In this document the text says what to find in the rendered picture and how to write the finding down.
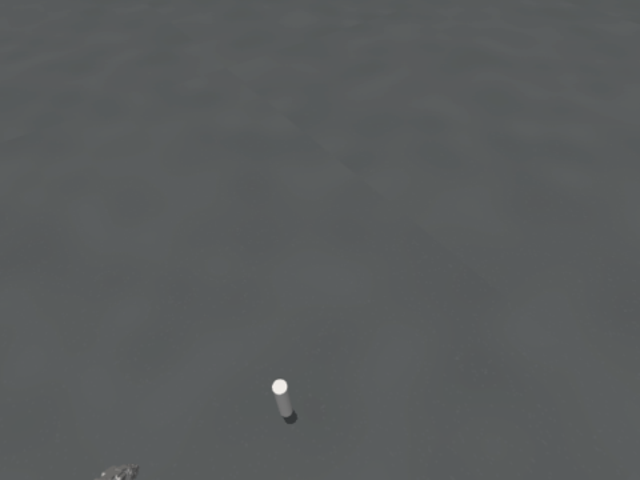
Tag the left robot hand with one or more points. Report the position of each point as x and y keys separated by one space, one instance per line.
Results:
x=124 y=472

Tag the can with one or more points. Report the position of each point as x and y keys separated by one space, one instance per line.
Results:
x=281 y=393

